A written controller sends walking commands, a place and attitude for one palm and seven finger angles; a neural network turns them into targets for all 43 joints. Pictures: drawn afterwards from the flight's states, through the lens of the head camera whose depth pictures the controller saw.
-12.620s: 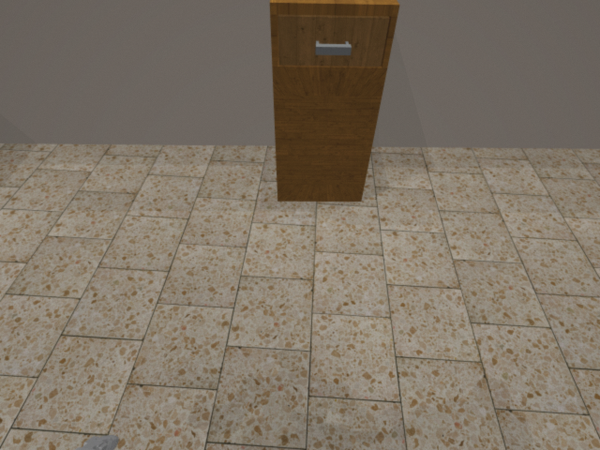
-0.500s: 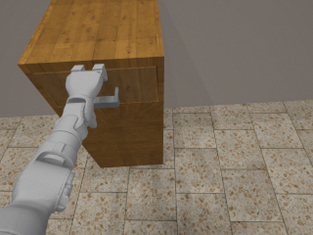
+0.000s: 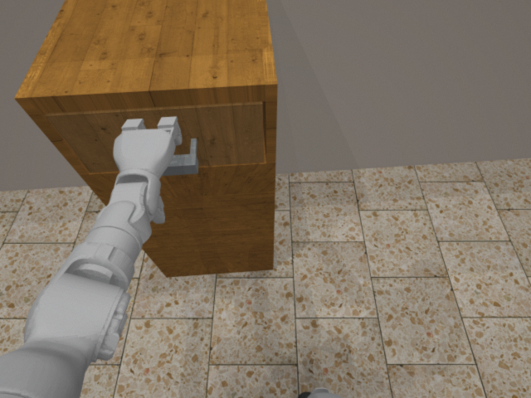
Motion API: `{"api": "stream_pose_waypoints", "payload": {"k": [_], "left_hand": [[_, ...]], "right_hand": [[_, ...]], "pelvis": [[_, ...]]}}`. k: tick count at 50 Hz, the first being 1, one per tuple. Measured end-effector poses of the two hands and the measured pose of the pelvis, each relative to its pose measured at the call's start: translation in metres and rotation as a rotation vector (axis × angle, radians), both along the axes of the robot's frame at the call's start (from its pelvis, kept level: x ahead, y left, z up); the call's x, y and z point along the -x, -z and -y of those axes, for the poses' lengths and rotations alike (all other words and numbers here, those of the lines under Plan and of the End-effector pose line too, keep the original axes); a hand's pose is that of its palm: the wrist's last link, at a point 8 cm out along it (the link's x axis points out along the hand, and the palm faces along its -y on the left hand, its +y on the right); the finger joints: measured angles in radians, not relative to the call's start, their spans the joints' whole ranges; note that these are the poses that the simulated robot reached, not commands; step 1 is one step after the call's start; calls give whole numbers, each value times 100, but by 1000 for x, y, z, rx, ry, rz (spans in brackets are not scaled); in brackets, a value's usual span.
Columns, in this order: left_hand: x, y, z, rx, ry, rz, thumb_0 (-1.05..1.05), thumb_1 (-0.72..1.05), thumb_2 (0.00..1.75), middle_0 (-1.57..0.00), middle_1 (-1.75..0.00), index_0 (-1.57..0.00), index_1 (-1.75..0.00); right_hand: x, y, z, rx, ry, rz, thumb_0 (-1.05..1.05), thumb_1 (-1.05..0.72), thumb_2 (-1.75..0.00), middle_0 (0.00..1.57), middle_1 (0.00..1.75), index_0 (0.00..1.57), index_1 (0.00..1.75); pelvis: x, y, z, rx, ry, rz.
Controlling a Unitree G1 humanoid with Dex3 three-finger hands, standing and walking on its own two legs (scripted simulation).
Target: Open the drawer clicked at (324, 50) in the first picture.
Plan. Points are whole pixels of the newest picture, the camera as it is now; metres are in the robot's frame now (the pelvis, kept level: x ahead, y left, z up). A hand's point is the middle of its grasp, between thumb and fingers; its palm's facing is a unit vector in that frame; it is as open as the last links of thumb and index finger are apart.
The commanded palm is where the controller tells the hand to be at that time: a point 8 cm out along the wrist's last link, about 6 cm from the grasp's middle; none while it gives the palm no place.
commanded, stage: lower the fingers behind the handle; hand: left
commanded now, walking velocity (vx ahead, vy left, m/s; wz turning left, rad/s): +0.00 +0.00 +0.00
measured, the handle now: (165, 155) +0.53 +0.17 +0.00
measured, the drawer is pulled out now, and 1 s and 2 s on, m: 0.00 0.00 0.00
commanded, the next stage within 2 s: close the thumb around the handle in 1.08 s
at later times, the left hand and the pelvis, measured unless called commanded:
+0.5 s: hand (160, 183) +0.47 +0.17 +0.00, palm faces -0.04 -0.02 -1.00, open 13.9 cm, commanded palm +0.45 +0.18 +0.05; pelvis -0.01 +0.00 -0.01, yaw +0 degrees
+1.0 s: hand (163, 185) +0.48 +0.17 -0.02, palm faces -0.04 -0.02 -1.00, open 13.9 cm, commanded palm +0.46 +0.18 +0.04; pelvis -0.01 +0.00 -0.02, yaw +0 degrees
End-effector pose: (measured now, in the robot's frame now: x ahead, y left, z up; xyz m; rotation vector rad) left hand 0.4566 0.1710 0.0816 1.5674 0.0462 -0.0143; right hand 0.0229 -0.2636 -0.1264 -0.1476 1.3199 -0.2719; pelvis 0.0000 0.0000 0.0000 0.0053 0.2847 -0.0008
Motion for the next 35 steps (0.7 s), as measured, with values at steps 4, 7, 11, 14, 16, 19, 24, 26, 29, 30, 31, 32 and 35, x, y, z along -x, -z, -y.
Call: {"api": "stream_pose_waypoints", "payload": {"k": [4,7,11,14,16,19,24,26,29,30,31,32,35], "left_hand": [[-2,4,5,11,24,-8,0,-49,30,-32,-120,-32,-120],[-3,6,7,21,34,6,0,-49,30,-32,-120,-32,-120],[-2,10,4,13,18,17,0,-49,30,-32,-120,-32,-120],[0,17,1,8,-2,3,0,-49,30,-32,-120,-31,-120],[1,20,-1,10,-6,-5,0,-49,30,-32,-120,-31,-120],[3,24,-2,7,4,-9,0,-49,30,-32,-120,-32,-120],[4,30,-2,18,11,-6,0,-49,30,-32,-120,-32,-120],[3,32,-3,13,9,-4,0,-49,30,-32,-120,-32,-120],[2,35,-3,15,10,2,0,-49,30,-32,-121,-32,-120],[1,36,-3,17,8,3,0,-49,30,-32,-121,-32,-120],[1,37,-3,17,8,2,0,-49,30,-32,-121,-32,-120],[0,39,-3,17,7,0,0,-49,30,-32,-121,-32,-120],[-1,43,-2,13,5,-8,0,-49,30,-32,-121,-31,-120]], "right_hand": [[2,0,0,9,1,1,1,-90,-90,20,30,20,30],[5,1,1,14,2,-1,1,-90,-90,20,30,20,30],[8,3,3,13,4,-7,1,-90,-90,20,30,20,30],[10,4,4,12,4,-13,1,-90,-90,20,30,20,30],[11,4,4,15,4,-16,1,-90,-90,20,30,20,30],[12,5,5,21,3,-21,1,-90,-90,20,30,20,30],[14,6,7,29,-4,-27,1,-90,-90,20,30,20,30],[15,7,7,32,-6,-28,1,-90,-90,20,30,20,30],[16,9,8,35,-5,-31,1,-90,-90,20,30,20,30],[17,9,8,36,-5,-32,1,-90,-90,20,30,20,30],[18,10,7,36,-4,-34,1,-90,-90,20,30,20,30],[19,10,7,36,-3,-35,1,-90,-90,20,30,20,30],[22,12,6,37,-1,-40,1,-90,-90,20,30,20,30]], "pelvis": [[1,1,0,0,0,-7],[1,3,1,-1,3,-16],[2,5,1,-1,6,-26],[3,6,2,-1,6,-31],[3,7,2,0,5,-34],[4,8,2,1,1,-38],[6,10,3,2,-4,-47],[7,12,3,3,-5,-53],[8,14,2,3,-4,-63],[8,15,2,4,-4,-66],[9,16,2,4,-3,-68],[9,16,1,4,-3,-71],[10,19,1,5,-3,-79]]}}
